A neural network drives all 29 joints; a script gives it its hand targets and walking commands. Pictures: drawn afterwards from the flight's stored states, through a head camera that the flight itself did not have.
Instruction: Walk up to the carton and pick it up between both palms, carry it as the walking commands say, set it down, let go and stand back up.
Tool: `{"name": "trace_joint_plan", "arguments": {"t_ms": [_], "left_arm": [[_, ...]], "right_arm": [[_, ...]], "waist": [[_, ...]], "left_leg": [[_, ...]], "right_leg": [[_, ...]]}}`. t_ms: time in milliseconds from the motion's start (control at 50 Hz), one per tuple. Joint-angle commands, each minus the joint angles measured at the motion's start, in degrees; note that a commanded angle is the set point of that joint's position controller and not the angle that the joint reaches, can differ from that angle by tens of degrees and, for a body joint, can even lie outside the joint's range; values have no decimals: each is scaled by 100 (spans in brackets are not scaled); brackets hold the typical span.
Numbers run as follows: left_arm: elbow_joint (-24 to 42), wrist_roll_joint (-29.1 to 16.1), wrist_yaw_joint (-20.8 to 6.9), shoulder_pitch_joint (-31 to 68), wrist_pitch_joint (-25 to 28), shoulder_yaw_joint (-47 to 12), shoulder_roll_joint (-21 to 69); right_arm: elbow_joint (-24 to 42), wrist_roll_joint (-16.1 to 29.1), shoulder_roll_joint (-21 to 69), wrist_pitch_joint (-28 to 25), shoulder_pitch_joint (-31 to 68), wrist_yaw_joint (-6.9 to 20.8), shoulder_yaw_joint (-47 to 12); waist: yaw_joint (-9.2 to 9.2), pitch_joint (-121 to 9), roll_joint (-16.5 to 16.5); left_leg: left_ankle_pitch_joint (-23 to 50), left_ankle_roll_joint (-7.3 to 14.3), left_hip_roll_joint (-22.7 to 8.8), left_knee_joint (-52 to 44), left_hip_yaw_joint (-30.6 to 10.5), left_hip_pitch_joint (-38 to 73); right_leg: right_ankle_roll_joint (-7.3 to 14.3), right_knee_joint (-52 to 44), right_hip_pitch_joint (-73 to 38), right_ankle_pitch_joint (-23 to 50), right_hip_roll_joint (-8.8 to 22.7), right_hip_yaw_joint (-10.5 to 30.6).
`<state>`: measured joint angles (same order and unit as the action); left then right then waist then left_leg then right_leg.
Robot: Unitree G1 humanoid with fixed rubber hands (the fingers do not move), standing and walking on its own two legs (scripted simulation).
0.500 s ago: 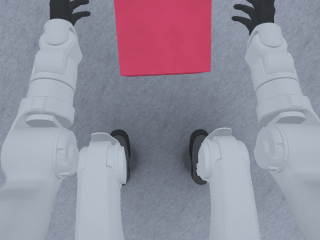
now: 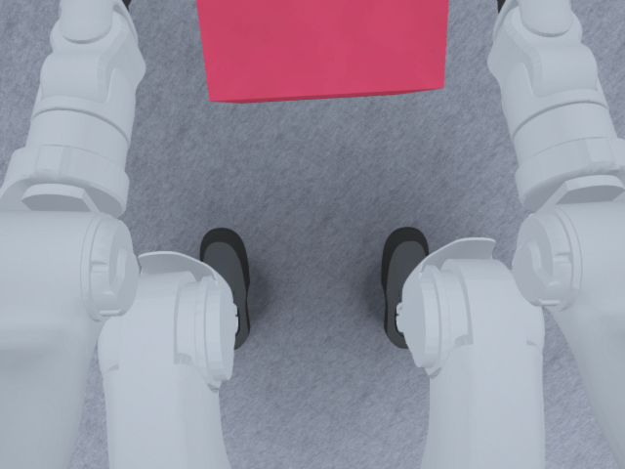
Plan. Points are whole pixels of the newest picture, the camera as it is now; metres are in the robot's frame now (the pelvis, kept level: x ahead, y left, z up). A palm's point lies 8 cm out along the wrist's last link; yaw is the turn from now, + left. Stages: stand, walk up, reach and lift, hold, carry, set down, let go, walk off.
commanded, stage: reach and lift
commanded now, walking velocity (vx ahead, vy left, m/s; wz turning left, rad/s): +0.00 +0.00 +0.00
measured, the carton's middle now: out of the picture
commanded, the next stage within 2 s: none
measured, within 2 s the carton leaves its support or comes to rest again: leaves its support in 1.52 s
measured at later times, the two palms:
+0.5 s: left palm out of the picture +0.54 +0.19 -0.20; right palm out of the picture +0.54 -0.16 -0.21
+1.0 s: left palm out of the picture +0.54 +0.17 -0.21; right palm out of the picture +0.54 -0.15 -0.21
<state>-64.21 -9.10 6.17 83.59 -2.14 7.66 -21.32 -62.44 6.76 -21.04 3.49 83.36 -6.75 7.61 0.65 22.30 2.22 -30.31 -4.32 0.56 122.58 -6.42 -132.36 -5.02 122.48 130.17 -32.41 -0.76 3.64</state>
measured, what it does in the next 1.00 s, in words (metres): stands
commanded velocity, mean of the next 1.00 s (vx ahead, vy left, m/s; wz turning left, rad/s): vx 0.00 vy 0.00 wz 0.00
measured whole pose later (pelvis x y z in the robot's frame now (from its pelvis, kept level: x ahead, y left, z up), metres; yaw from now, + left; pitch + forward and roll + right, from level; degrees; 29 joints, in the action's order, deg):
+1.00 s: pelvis +0.00 +0.00 -0.01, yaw +0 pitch +39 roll -3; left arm -67.2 -8.6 2.6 86.7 -3.4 7.7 -18.8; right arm -65.3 6.9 -18.1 5.2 85.8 -3.2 10.8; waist 0.7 22.4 2.2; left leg -30.7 -3.9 0.5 124.1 -6.4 -132.4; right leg -5.3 123.7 130.0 -32.7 -0.9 3.7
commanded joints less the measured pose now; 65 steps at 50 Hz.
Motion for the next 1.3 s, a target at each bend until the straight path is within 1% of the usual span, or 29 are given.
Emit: {"name": "trace_joint_plan", "arguments": {"t_ms": [0, 40, 80, 100, 160, 200, 280, 300, 340, 440, 500, 520, 560, 600, 660, 680, 720, 840, 860, 880, 980, 1020, 1040, 1060, 1100, 1160, 1180, 1240, 1280], "left_arm": [[34, -172, -44, 1849, 205, -69, -1209], [235, -222, -37, 2046, 233, -155, -1177], [66, -254, -59, 2020, 186, -144, -1111], [231, -235, -76, 2081, 220, -110, -1108], [57, -252, -67, 2067, 227, -196, -1055], [186, -215, -76, 2179, 254, -221, -1022], [176, -296, -113, 2331, 261, -282, -794], [179, -313, -119, 2310, 270, -313, -843], [150, -321, -146, 2352, 254, -431, -621], [134, -290, -165, 2334, 250, -371, -420], [-60, -236, -205, 2280, 244, -400, -196], [58, -250, -240, 2341, 241, -416, -86], [278, -221, -214, 2532, 254, -476, -56], [259, -256, -229, 2483, 237, -574, 125], [235, -161, -372, 2605, 218, -624, 778], [228, 15, -325, 2538, 215, -487, 555], [317, 55, -386, 2666, 185, -492, 908], [307, 213, -1152, 3009, -100, -828, 3407], [456, 194, -1247, 3142, -148, -872, 3569], [339, 292, -1315, 3030, -198, -767, 3676], [595, 338, -1549, 3064, -342, -840, 4264], [506, 294, -1584, 2921, -364, -808, 4402], [361, 401, -1624, 2822, -414, -655, 4433], [513, 357, -1640, 2868, -418, -821, 4512], [585, 291, -1637, 2888, -415, -802, 4536], [684, 155, -1653, 2975, -442, -965, 4724], [702, 187, -1650, 3020, -454, -985, 4700], [937, 88, -1639, 3145, -432, -1052, 4808], [1191, 12, -1596, 3290, -422, -1197, 4911]], "right_arm": [[180, 540, -661, -228, 1608, 49, -59], [362, 553, -650, -242, 1745, 42, -10], [365, 494, -717, -267, 1831, 24, -59], [521, 546, -662, -281, 1933, 47, -63], [320, 543, -605, -266, 1883, 78, -69], [373, 585, -458, -266, 1930, 105, -98], [390, 590, -434, -277, 2061, 116, -221], [372, 598, -310, -269, 2092, 116, -216], [301, 609, -151, -266, 1984, 150, -250], [576, 579, 46, -309, 2207, 163, -354], [211, 505, 228, -259, 2021, 196, -331], [321, 445, 265, -277, 2042, 208, -306], [339, 327, 170, -294, 2091, 186, -83], [207, 321, 355, -276, 2042, 203, -181], [363, 341, 1196, -266, 2298, 387, -353], [457, 360, 1176, -259, 2316, 390, -324], [312, 291, 1540, -206, 2338, 488, -335], [580, 29, 3976, 60, 3058, 1227, -719], [592, -32, 4141, 118, 3027, 1316, -697], [532, -48, 4311, 176, 3072, 1381, -763], [633, -234, 4728, 280, 2807, 1616, -624], [778, -238, 4784, 314, 2937, 1636, -696], [839, -232, 4859, 320, 2986, 1671, -744], [845, -244, 4924, 308, 2806, 1684, -695], [972, -106, 4885, 327, 3053, 1687, -886], [945, -78, 4902, 350, 2959, 1689, -828], [1043, -46, 5002, 350, 3023, 1682, -897], [1198, 24, 5088, 342, 3196, 1653, -1046], [1441, 221, 5253, 376, 3409, 1669, -1227]], "waist": [[-101, -6716, -187], [-145, -6936, -95], [-216, -6731, -300], [-79, -6726, -244], [-184, -6646, -153], [-92, -6584, -187], [-140, -6593, -49], [-92, -6618, -215], [-242, -6560, -97], [-113, -6663, -343], [-122, -6388, -179], [-232, -6382, -329], [-362, -6685, -4], [-385, -6538, -62], [-206, -6460, -155], [-26, -6480, -156], [-104, -6467, -215], [-101, -5940, -306], [-176, -5901, -312], [-90, -5903, -457], [-186, -5745, -235], [-229, -5836, -342], [-53, -5658, -413], [-183, -5733, -233], [-137, -5932, -412], [-270, -6044, -179], [-145, -6104, -197], [-166, -6561, -371], [-75, -7003, -243]], "left_leg": [[1804, 126, -18, -419, 956, 3695], [1900, 103, -21, -387, 942, 3750], [1627, 97, -6, -429, 952, 3459], [1768, 113, -22, -397, 945, 3440], [1740, 106, -22, -417, 904, 3601], [1737, 133, 33, -456, 899, 3525], [1799, 96, 23, -383, 956, 3525], [1751, 122, 43, -387, 954, 3472], [1808, 100, 57, -416, 951, 3561], [1844, 135, 101, -423, 961, 3411], [1587, 99, 135, -495, 1047, 3308], [1654, 127, 137, -479, 963, 3323], [1806, 68, 154, -481, 925, 3724], [1661, 39, 165, -485, 989, 3609], [1765, 107, 229, -501, 977, 3482], [1720, 106, 200, -478, 1010, 3562], [1707, 115, 230, -489, 1019, 3599], [1499, 208, 373, -395, 1056, 3026], [1537, 215, 365, -355, 1055, 2994], [1442, 243, 380, -378, 1073, 2921], [1557, 248, 425, -357, 1069, 2868], [1486, 264, 442, -296, 1059, 2866], [1386, 298, 440, -325, 1096, 2699], [1621, 266, 439, -312, 1070, 2813], [1648, 290, 427, -224, 1050, 2882], [1606, 260, 432, -282, 1078, 3072], [1689, 284, 437, -255, 1088, 3073], [1857, 272, 456, -205, 1110, 3102], [2055, 283, 475, -240, 1119, 3574]], "right_leg": [[80, -593, -3005, 1805, -115, -766], [83, -554, -3178, 1957, -87, -721], [82, -574, -3202, 1817, -102, -758], [105, -557, -3083, 1892, -101, -693], [84, -572, -2975, 1769, -110, -747], [101, -555, -2963, 1797, -124, -718], [126, -607, -3086, 1882, -130, -656], [113, -583, -3128, 1830, -117, -686], [107, -600, -3068, 1932, -169, -733], [103, -596, -3405, 2074, -203, -698], [116, -670, -3346, 1851, -228, -692], [103, -639, -3227, 1885, -221, -735], [150, -568, -3228, 1940, -261, -800], [150, -654, -3227, 1815, -245, -791], [173, -651, -3148, 1924, -303, -736], [131, -610, -3191, 1876, -320, -735], [131, -579, -3155, 1852, -349, -770], [210, -561, -2820, 1664, -448, -768], [205, -547, -2828, 1723, -460, -755], [178, -500, -2915, 1670, -461, -802], [259, -423, -2547, 1719, -506, -833], [257, -409, -2630, 1582, -468, -857], [239, -450, -2646, 1545, -479, -811], [251, -387, -2558, 1782, -514, -865], [223, -357, -2696, 1766, -479, -851], [279, -390, -2675, 1705, -480, -888], [289, -365, -2622, 1785, -485, -865], [265, -339, -3017, 2040, -492, -881], [223, -292, -3066, 2110, -514, -945]]}}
